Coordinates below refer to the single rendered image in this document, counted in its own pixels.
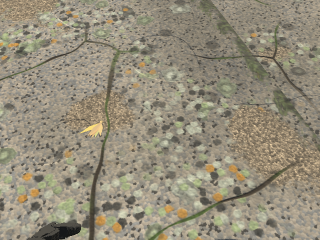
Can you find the robot left hand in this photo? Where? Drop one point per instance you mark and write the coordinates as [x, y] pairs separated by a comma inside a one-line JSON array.
[[59, 231]]

